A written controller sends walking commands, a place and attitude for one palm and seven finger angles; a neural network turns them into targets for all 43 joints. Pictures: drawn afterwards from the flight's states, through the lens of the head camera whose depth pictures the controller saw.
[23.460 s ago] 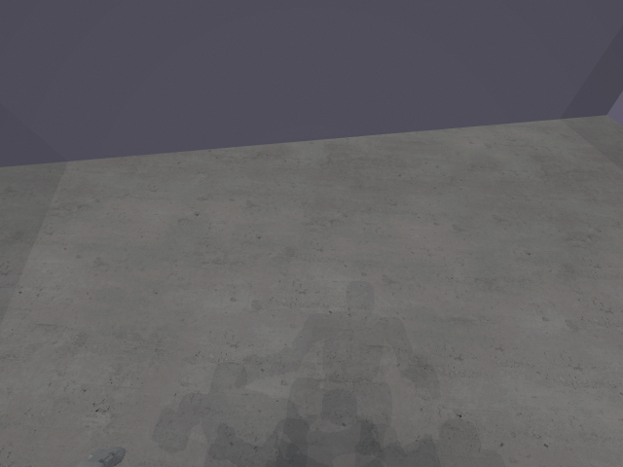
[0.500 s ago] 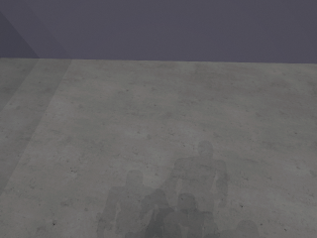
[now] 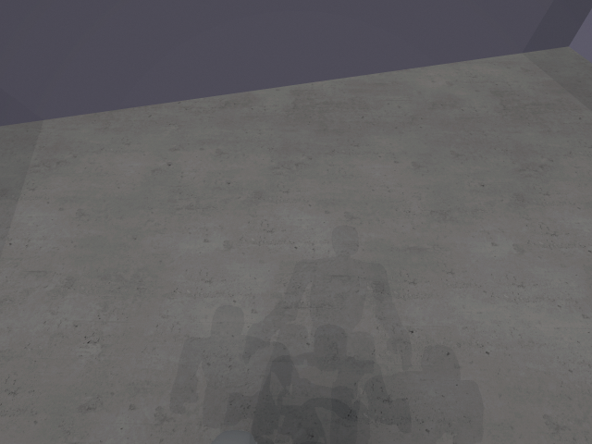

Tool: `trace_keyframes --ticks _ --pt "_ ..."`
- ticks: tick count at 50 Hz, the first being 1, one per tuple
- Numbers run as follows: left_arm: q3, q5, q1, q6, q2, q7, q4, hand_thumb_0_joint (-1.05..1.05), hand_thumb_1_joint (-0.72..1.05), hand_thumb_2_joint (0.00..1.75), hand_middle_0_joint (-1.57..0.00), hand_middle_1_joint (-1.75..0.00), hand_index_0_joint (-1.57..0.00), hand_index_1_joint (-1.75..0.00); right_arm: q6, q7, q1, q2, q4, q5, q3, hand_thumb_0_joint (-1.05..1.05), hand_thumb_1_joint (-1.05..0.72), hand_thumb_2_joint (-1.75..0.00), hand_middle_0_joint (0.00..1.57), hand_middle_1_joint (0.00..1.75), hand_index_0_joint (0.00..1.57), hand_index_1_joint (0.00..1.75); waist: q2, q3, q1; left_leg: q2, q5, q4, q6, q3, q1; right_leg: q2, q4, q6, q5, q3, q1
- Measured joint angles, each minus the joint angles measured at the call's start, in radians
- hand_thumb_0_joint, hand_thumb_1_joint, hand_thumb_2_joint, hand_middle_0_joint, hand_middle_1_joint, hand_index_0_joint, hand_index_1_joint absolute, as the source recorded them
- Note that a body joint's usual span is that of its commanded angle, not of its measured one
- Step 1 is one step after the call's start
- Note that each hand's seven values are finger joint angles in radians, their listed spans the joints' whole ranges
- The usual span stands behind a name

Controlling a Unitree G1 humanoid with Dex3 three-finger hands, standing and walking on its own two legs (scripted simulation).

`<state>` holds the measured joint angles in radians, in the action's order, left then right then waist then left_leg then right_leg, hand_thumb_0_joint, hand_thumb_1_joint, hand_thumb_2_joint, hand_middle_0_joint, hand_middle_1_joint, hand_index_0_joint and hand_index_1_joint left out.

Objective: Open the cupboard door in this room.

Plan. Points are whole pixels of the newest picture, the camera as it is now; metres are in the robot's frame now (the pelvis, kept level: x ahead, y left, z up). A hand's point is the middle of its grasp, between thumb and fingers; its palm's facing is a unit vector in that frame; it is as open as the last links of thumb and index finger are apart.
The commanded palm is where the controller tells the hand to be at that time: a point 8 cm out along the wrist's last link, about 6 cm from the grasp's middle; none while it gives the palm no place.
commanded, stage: turn or walk to find it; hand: left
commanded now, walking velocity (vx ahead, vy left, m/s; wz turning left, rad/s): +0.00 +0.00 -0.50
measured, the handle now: out of the picture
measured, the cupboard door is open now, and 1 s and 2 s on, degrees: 0 0 0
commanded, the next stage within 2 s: none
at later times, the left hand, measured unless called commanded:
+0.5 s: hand out of the picture +0.13 +0.22 -0.17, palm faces -0.24 -0.94 -0.23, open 7.4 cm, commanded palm none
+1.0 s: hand (221, 441) +0.14 +0.13 -0.16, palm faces -0.43 -0.87 -0.24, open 7.4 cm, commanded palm none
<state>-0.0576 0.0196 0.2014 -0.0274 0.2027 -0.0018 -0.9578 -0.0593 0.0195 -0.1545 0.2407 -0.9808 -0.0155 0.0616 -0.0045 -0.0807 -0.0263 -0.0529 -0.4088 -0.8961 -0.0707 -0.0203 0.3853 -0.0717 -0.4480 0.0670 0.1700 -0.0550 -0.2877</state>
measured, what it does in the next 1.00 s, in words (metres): steps on the spot, turning right: left foot, then right foot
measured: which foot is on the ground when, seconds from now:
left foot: up 0.00-0.12, down 0.14-0.60, up 0.62-1.00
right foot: down 0.00-0.14, up 0.16-0.58, down 0.60-1.00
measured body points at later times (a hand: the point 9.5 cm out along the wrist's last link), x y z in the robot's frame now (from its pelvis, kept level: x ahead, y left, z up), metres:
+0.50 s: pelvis -0.01 +0.03 +0.00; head +0.04 +0.03 +0.44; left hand +0.14 +0.27 -0.15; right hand -0.03 -0.21 -0.15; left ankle -0.01 +0.15 -0.74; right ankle -0.05 -0.10 -0.69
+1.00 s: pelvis -0.01 -0.01 +0.00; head +0.01 -0.04 +0.45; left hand +0.16 +0.18 -0.14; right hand -0.05 -0.28 -0.15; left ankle +0.06 +0.14 -0.69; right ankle -0.03 -0.09 -0.74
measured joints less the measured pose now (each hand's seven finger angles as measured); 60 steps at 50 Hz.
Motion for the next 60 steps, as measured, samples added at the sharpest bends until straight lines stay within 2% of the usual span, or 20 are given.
trace_keyframes --ticks 4,7,9,11,14,17,21,27,29,30,31,34,36,38,43,51,54,57,58,60 --pt "-0.007 0.003 -0.001 -0.009 0.017 -0.001 0.004 0.0 0.9 0.89 -0.2 -0.3 -0.2 -0.3 0.014 0.001 0.024 -0.02 0.025 0.009 -0.01 0.0 -0.91 -0.9 0.2 0.3 0.2 0.29 0.019 0.007 -0.012 0.024 -0.013 0.15 0.014 0.012 -0.057 -0.011 -0.016 -0.02 -0.005 -0.038 -0.023" --pt "-0.012 -0.005 0.002 -0.022 0.034 -0.003 0.006 0.01 0.9 0.89 -0.2 -0.3 -0.2 -0.3 0.042 0.003 0.019 -0.035 0.048 0.013 -0.02 0.0 -0.91 -0.9 0.2 0.3 0.2 0.29 0.033 0.022 -0.005 0.034 0.078 0.363 0.039 0.026 -0.142 -0.022 -0.076 -0.046 0.015 -0.062 -0.061" --pt "-0.019 -0.008 -0.004 -0.035 0.049 -0.001 0.001 0.01 0.9 0.89 -0.2 -0.3 -0.2 -0.3 0.046 0.001 0.013 -0.053 0.055 0.006 -0.027 0.0 -0.91 -0.9 0.2 0.3 0.2 0.29 0.057 0.018 -0.005 0.041 0.095 0.361 0.07 0.053 -0.152 -0.017 -0.227 -0.066 0.182 -0.061 -0.112" --pt "-0.026 0.0 -0.003 -0.046 0.055 0.005 0.001 0.01 0.9 0.89 -0.2 -0.3 -0.2 -0.3 0.042 0.001 -0.001 -0.063 0.059 -0.001 -0.035 0.0 -0.91 -0.9 0.2 0.3 0.2 0.29 0.055 0.019 -0.005 0.027 0.101 0.377 0.084 0.077 -0.175 -0.011 -0.421 -0.092 0.256 -0.027 -0.169" --pt "-0.034 0.005 0.001 -0.047 0.063 0.016 0.008 0.01 0.9 0.89 -0.2 -0.3 -0.2 -0.3 0.04 0.004 -0.026 -0.072 0.058 -0.006 -0.039 0.0 -0.91 -0.9 0.2 0.3 0.2 0.29 0.046 0.022 -0.006 0.009 0.117 0.42 0.087 0.106 -0.207 0.022 -0.635 -0.117 0.243 0.011 -0.224" --pt "-0.036 0.002 0.003 -0.046 0.069 0.02 0.014 0.01 0.9 0.89 -0.2 -0.3 -0.2 -0.3 0.045 0.003 -0.045 -0.078 0.053 -0.007 -0.036 0.0 -0.91 -0.89 0.2 0.3 0.2 0.3 0.041 0.02 -0.007 -0.004 0.121 0.44 0.088 0.138 -0.223 0.063 -0.714 -0.137 0.219 0.024 -0.233" --pt "-0.033 0.0 -0.004 -0.052 0.067 0.021 0.012 0.01 0.9 0.89 -0.19 -0.3 -0.2 -0.3 0.052 0.0 -0.067 -0.082 0.045 -0.007 -0.027 0.0 -0.91 -0.89 0.2 0.3 0.21 0.3 0.036 0.008 0.003 -0.024 0.108 0.435 0.082 0.185 -0.233 0.107 -0.661 -0.152 0.232 0.048 -0.203" --pt "-0.014 -0.003 -0.05 -0.047 0.04 0.025 0.016 0.01 0.91 0.89 -0.19 -0.3 -0.19 -0.3 0.047 -0.009 -0.095 -0.061 0.023 -0.011 -0.006 0.0 -0.91 -0.89 0.2 0.3 0.21 0.3 0.009 -0.021 0.039 -0.071 0.06 0.366 0.048 0.251 -0.228 0.125 -0.383 -0.129 0.272 0.117 -0.1" --pt "-0.006 -0.004 -0.065 -0.034 0.03 0.027 0.026 0.01 0.91 0.89 -0.19 -0.3 -0.19 -0.3 0.042 -0.011 -0.109 -0.044 0.013 -0.009 0.002 0.0 -0.91 -0.89 0.2 0.3 0.21 0.3 -0.005 -0.024 0.047 -0.091 0.03 0.315 0.029 0.271 -0.216 0.115 -0.251 -0.113 0.208 0.139 -0.047" --pt "-0.002 -0.003 -0.069 -0.022 0.027 0.028 0.034 0.01 0.9 0.89 -0.19 -0.3 -0.19 -0.3 0.039 -0.013 -0.121 -0.035 0.01 -0.005 0.006 0.0 -0.91 -0.9 0.2 0.3 0.21 0.3 -0.01 -0.021 0.049 -0.102 0.008 0.268 0.019 0.276 -0.198 0.112 -0.173 -0.099 0.126 0.146 -0.015" --pt "0.001 0.0 -0.079 -0.006 0.018 0.023 0.035 0.01 0.9 0.89 -0.19 -0.3 -0.2 -0.3 0.031 -0.013 -0.12 -0.021 0.003 -0.002 0.01 0.0 -0.91 -0.9 0.2 0.3 0.2 0.3 -0.031 -0.027 0.051 -0.116 -0.033 0.183 0.014 0.251 -0.166 0.095 -0.181 -0.074 0.111 0.15 -0.02" --pt "0.012 -0.008 -0.093 0.013 -0.006 0.006 0.045 0.01 0.9 0.89 -0.2 -0.3 -0.2 -0.3 -0.007 0.0 -0.104 0.004 -0.009 0.004 0.015 0.0 -0.91 -0.9 0.2 0.3 0.2 0.29 -0.053 -0.041 0.059 -0.074 -0.137 -0.101 0.012 0.128 -0.045 0.077 -0.204 -0.018 0.154 0.146 -0.021" --pt "0.013 -0.01 -0.09 0.01 -0.013 -0.003 0.049 0.0 0.9 0.89 -0.2 -0.3 -0.2 -0.3 -0.015 0.001 -0.089 0.007 -0.009 0.002 0.014 0.0 -0.91 -0.9 0.2 0.3 0.2 0.29 -0.045 -0.04 0.051 -0.052 -0.1 -0.209 0.008 0.094 0.016 0.07 -0.165 -0.009 0.139 0.128 -0.005" --pt "0.015 -0.011 -0.082 0.007 -0.015 -0.006 0.047 0.0 0.9 0.89 -0.2 -0.3 -0.2 -0.3 -0.014 -0.004 -0.07 0.007 -0.001 -0.002 0.013 0.01 -0.91 -0.9 0.2 0.3 0.2 0.29 -0.034 -0.036 0.045 -0.044 -0.04 -0.242 0.001 0.07 0.059 0.061 -0.118 -0.007 0.108 0.108 0.011" --pt "0.018 -0.009 -0.05 0.006 -0.016 -0.002 0.034 0.0 0.9 0.89 -0.2 -0.3 -0.2 -0.3 -0.004 -0.01 -0.034 0.004 0.028 -0.006 0.008 0.0 -0.91 -0.9 0.2 0.3 0.2 0.29 -0.018 -0.014 0.036 -0.04 0.044 -0.201 -0.014 0.029 0.1 0.039 -0.044 0.004 0.06 0.07 0.031" --pt "0.009 0.0 0.007 0.001 -0.008 0.001 0.016 0.01 0.9 0.89 -0.2 -0.3 -0.2 -0.3 0.002 -0.005 0.021 -0.007 0.05 0.0 -0.002 0.0 -0.91 -0.9 0.2 0.3 0.2 0.29 0.0 0.009 -0.002 -0.01 0.007 -0.003 -0.011 0.019 0.031 0.008 -0.031 -0.005 0.04 0.006 0.016" --pt "0.001 0.002 0.021 -0.006 0.006 0.0 0.008 0.01 0.9 0.89 -0.2 -0.3 -0.2 -0.3 0.011 -0.003 0.039 -0.018 0.063 0.007 -0.007 0.0 -0.91 -0.9 0.2 0.3 0.2 0.29 0.015 0.011 -0.016 0.012 -0.006 0.116 0.001 0.025 -0.022 -0.001 -0.041 -0.018 0.037 -0.021 -0.003" --pt "-0.008 -0.004 0.032 -0.018 0.024 -0.002 0.001 0.01 0.9 0.89 -0.2 -0.3 -0.2 -0.3 0.032 -0.001 0.037 -0.029 0.078 0.013 -0.017 0.0 -0.91 -0.9 0.2 0.3 0.2 0.29 0.028 0.02 -0.016 0.026 0.083 0.321 0.016 0.037 -0.115 -0.014 -0.082 -0.04 0.049 -0.042 -0.035" --pt "-0.012 -0.009 0.032 -0.023 0.035 -0.002 -0.002 0.01 0.9 0.89 -0.2 -0.3 -0.2 -0.3 0.041 0.001 0.036 -0.039 0.078 0.012 -0.019 0.0 -0.91 -0.9 0.2 0.3 0.2 0.29 0.048 0.019 -0.015 0.036 0.104 0.35 0.049 0.051 -0.129 -0.01 -0.115 -0.047 0.063 -0.055 -0.052" --pt "-0.02 -0.008 0.03 -0.035 0.051 -0.002 -0.007 0.01 0.9 0.89 -0.2 -0.3 -0.2 -0.3 0.042 -0.003 0.026 -0.054 0.082 0.005 -0.029 0.0 -0.91 -0.9 0.2 0.3 0.2 0.29 0.069 0.013 -0.019 0.035 0.1 0.344 0.082 0.081 -0.139 -0.006 -0.277 -0.068 0.224 -0.046 -0.106"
